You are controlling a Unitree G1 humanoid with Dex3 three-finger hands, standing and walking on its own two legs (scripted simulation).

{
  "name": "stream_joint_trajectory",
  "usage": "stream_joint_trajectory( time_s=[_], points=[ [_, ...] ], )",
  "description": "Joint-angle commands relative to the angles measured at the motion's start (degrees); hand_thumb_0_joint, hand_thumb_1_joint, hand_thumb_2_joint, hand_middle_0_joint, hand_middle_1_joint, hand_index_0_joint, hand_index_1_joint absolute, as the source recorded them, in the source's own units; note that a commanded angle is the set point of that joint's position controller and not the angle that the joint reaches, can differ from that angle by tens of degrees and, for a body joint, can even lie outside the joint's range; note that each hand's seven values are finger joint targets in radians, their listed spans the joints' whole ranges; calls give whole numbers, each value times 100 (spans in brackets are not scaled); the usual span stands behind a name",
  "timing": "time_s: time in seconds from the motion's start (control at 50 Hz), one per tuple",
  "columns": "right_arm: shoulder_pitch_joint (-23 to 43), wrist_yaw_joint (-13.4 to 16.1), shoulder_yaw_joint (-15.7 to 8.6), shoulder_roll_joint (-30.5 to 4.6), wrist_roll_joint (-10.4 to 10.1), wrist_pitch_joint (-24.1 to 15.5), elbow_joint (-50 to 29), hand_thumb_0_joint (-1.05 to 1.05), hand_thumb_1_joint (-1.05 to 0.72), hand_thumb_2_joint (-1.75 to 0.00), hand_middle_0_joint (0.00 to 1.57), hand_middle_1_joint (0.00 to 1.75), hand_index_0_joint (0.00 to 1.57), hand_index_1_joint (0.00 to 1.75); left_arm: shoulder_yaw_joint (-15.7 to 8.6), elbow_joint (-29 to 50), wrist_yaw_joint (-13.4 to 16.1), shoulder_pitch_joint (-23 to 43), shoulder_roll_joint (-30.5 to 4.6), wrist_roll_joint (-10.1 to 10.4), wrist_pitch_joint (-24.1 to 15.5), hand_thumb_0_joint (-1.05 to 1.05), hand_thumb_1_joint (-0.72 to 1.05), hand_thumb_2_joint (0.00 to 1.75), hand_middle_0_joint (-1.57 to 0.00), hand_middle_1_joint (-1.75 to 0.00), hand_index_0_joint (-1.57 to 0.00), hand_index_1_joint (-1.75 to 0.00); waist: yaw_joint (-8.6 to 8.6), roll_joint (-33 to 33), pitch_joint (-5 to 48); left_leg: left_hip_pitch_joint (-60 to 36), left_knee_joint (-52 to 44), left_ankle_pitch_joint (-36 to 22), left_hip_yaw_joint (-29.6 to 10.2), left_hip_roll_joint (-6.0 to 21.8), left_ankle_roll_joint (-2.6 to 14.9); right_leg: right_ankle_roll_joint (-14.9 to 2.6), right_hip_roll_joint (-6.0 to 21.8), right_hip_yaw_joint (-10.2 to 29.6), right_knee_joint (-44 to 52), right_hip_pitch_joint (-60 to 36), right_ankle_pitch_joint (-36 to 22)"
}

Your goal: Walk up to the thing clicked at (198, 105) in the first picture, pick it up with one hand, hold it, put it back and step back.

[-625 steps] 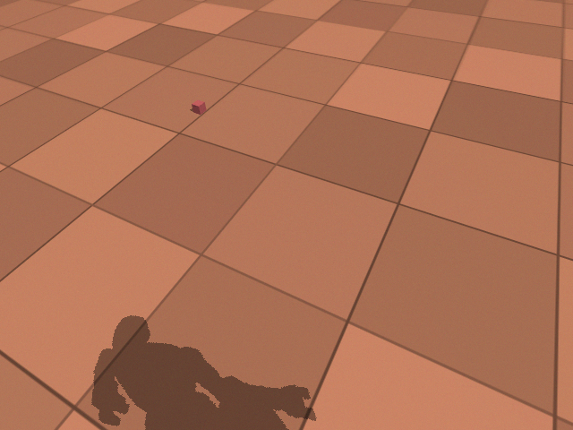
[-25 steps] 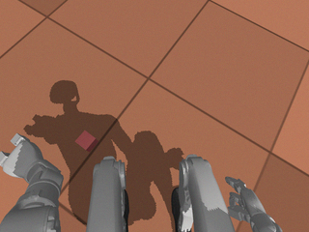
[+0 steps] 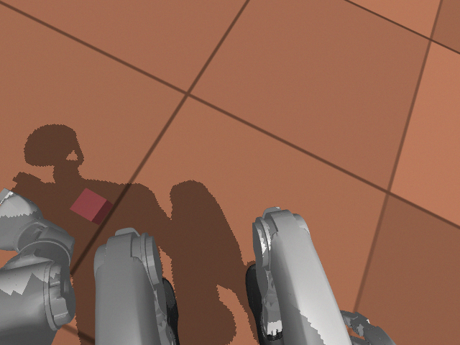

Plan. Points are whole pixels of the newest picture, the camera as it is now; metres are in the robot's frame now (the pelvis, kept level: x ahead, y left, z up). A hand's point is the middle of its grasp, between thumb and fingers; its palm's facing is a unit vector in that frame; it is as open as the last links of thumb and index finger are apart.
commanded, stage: rise first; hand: left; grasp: from above
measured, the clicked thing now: (92, 206) +0.43 +0.28 -0.34
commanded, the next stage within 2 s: approach in 0.96 s
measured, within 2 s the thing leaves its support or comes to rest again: neither
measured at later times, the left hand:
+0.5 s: hand (50, 220) +0.38 +0.32 -0.20, palm faces -0.20 -0.39 -0.90, open 13.1 cm
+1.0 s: hand (55, 211) +0.40 +0.32 -0.22, palm faces -0.19 -0.39 -0.90, open 13.4 cm
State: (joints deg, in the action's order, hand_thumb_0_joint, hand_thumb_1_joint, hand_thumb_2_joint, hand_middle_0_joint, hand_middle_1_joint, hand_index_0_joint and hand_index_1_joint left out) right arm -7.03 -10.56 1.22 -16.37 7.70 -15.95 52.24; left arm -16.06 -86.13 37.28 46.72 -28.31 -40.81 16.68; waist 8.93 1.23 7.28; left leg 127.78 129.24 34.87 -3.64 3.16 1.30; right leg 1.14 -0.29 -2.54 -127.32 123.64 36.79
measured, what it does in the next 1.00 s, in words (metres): stands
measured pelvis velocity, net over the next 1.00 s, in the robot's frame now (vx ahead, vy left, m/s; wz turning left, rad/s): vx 0.01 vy -0.01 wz -0.04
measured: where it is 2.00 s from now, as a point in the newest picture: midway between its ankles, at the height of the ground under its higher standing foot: (218, 331)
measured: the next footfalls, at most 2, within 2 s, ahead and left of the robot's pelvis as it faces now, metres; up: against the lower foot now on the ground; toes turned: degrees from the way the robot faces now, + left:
none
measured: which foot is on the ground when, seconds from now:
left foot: down 0.00-1.00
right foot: down 0.00-1.00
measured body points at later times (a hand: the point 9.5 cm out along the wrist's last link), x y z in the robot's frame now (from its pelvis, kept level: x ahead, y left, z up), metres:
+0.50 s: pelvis +0.01 -0.01 -0.03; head +0.25 +0.02 +0.35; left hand +0.39 +0.34 -0.15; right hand +0.07 -0.27 -0.17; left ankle +0.10 +0.12 -0.33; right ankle +0.11 -0.12 -0.33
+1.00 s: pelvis +0.01 -0.01 -0.04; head +0.25 +0.02 +0.34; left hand +0.41 +0.33 -0.16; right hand +0.05 -0.27 -0.16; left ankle +0.10 +0.12 -0.33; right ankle +0.11 -0.12 -0.33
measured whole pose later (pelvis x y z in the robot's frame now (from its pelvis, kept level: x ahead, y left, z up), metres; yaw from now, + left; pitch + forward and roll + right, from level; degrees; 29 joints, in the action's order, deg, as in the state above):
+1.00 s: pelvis +0.01 -0.01 -0.04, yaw -2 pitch +32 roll -5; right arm -7.6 -16.8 2.4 -18.9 10.0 -18.0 51.6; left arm -24.1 -91.3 36.1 54.1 -36.0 -42.8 14.3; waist 10.6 0.7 0.0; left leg 132.9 137.7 37.3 -6.8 3.9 -0.1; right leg 0.2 -1.5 -4.9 -134.7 129.2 37.8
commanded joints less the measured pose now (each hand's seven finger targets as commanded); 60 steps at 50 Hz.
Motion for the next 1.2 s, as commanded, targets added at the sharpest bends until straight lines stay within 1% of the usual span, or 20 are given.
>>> stream_joint_trajectory(
  time_s=[0.0,0.06,0.14,0.24,0.3,0.32,0.4,0.48,0.56,0.6,0.64,0.68,0.74,0.76,0.82,0.88,1.02,1.04,1.06,1.18],
  points=[
    [-764,-113,-367,-1205,22,-166,-198,0,-91,-90,20,30,20,30,-172,466,334,1712,-1422,22,-32,0,-37,83,-23,-93,-24,-91,2,1132,3330,-3055,-1390,20,105,-99,-109,-290,-40,-425,1338,-1084,-383],
    [-926,-177,-354,-1232,45,-147,-194,0,-91,-90,20,30,20,30,-429,359,332,1822,-1738,33,-85,0,-35,81,-24,-91,-26,-89,-1,991,3428,-2700,-1116,-224,232,-112,-82,-247,-83,-365,1334,-1477,-512],
    [-1053,-270,-361,-1242,62,-130,-186,0,-91,-90,20,30,20,30,-542,293,160,1841,-2054,-152,-141,0,-33,79,-25,-92,-28,-89,-22,728,3577,-2275,-784,-466,378,-139,-3,-202,-138,-295,1267,-1840,-689],
    [-1062,-356,-382,-1199,70,-176,-133,0,-91,-90,20,30,20,30,-454,38,26,1737,-1866,-207,-207,0,-37,82,-22,-94,-24,-91,12,656,3255,-1976,-702,-212,356,-165,29,-216,-186,-329,1219,-1612,-412],
    [-1160,-389,-398,-1233,56,-197,-132,0,-91,-90,20,30,20,30,-538,50,-17,1670,-1820,-178,-242,0,-39,83,-21,-95,-23,-92,-23,681,3352,-2125,-661,-349,318,-141,5,-225,-213,-388,1127,-1588,-550],
    [-1150,-408,-383,-1206,70,-200,-116,0,-91,-90,20,30,20,30,-413,76,-30,1719,-1765,-210,-241,0,-39,84,-21,-95,-23,-93,47,705,3321,-2132,-635,-439,309,-134,18,-215,-210,-390,1108,-1647,-691],
    [-1240,-458,-376,-1276,83,-239,-78,0,-91,-91,20,30,20,30,-453,201,-15,1898,-1872,-243,-290,0,-40,84,-22,-94,-23,-93,139,708,3284,-2177,-588,-472,231,-113,25,-218,-219,-450,1009,-1513,-757],
    [-1260,-474,-376,-1331,79,-230,-100,0,-92,-91,20,30,20,30,-664,352,97,1854,-2010,-224,-343,0,-42,86,-23,-92,-22,-92,27,887,3516,-2337,-566,-598,231,-75,-17,-241,-220,-482,916,-1560,-858],
    [-1247,-484,-336,-1342,105,-198,-101,0,-91,-91,20,30,20,30,-671,348,189,2043,-2129,-381,-320,0,-45,88,-21,-93,-20,-93,150,1072,3361,-2319,-564,-491,189,-67,-21,-261,-225,-515,872,-1429,-810],
    [-1217,-475,-344,-1360,106,-174,-80,0,-92,-91,20,30,20,30,-749,349,215,1916,-2166,-348,-302,0,-45,89,-23,-91,-21,-93,44,1111,3423,-2386,-545,-508,199,-57,-23,-276,-222,-520,865,-1353,-786],
    [-1260,-498,-309,-1338,135,-199,-85,0,-91,-91,20,30,20,30,-619,238,207,2013,-1991,-342,-276,0,-47,90,-22,-91,-20,-93,216,1121,3133,-2351,-572,-447,142,-51,-30,-274,-213,-559,857,-1242,-744],
    [-1200,-491,-336,-1398,122,-194,-48,0,-91,-90,20,30,20,30,-748,178,237,1935,-2133,-330,-259,0,-45,89,-24,-88,-22,-90,104,1163,3101,-2340,-625,-324,122,-59,-42,-284,-218,-562,880,-1158,-608],
    [-1210,-531,-309,-1401,159,-227,-41,0,-91,-90,20,30,20,30,-600,43,149,1921,-2037,-331,-245,0,-46,90,-22,-91,-20,-93,223,1107,2884,-2250,-602,-261,92,-69,-29,-281,-222,-584,862,-1086,-529],
    [-1187,-536,-314,-1441,144,-221,-42,0,-91,-90,20,30,20,30,-662,54,137,1835,-2097,-282,-246,0,-45,88,-20,-93,-20,-93,135,1033,2968,-2220,-588,-257,83,-67,-19,-277,-229,-588,860,-1108,-519],
    [-1224,-579,-257,-1436,167,-250,-67,0,-91,-90,20,30,20,30,-599,49,89,1935,-2093,-290,-256,0,-45,88,-22,-92,-21,-93,227,1030,2962,-2113,-483,-431,120,-78,1,-256,-242,-562,844,-1284,-716],
    [-1259,-609,-224,-1439,161,-249,-100,0,-91,-90,20,30,20,30,-704,45,85,1905,-2233,-264,-254,0,-44,87,-21,-94,-21,-94,184,920,3098,-2006,-393,-553,169,-79,20,-229,-266,-525,862,-1565,-853],
    [-1339,-674,-188,-1500,211,-325,-34,0,-91,-90,20,30,20,30,-741,66,80,2159,-2441,-379,-308,0,-48,91,-18,-95,-18,-96,293,963,3050,-1909,-295,-447,132,-82,40,-225,-287,-561,780,-1499,-758],
    [-1342,-677,-186,-1532,184,-329,-81,0,-91,-90,20,30,20,30,-799,-2,100,2090,-2435,-345,-310,0,-56,99,-19,-89,-12,-96,242,998,3033,-1953,-299,-439,140,-74,22,-238,-296,-575,792,-1456,-724],
    [-1280,-678,-167,-1519,188,-325,-47,0,-90,-89,20,30,20,30,-838,-15,119,2041,-2537,-352,-309,0,-56,97,-11,-97,-9,-100,173,1065,3066,-1936,-307,-378,126,-79,21,-249,-294,-579,760,-1401,-656],
    [-1378,-710,-107,-1595,239,-410,-3,0,-90,-89,20,30,20,30,-451,-375,154,2723,-2240,-473,-368,0,-61,101,-8,-101,-6,-104,579,1093,2722,-1840,-248,-80,15,-77,2,-260,-325,-664,772,-1059,-384]
  ],
)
